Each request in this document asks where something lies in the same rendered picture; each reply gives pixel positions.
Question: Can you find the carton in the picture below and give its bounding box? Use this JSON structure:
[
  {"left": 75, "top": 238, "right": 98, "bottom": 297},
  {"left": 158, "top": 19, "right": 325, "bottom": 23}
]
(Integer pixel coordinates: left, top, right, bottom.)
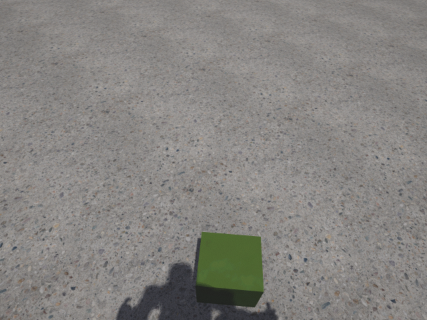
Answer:
[{"left": 195, "top": 232, "right": 264, "bottom": 307}]

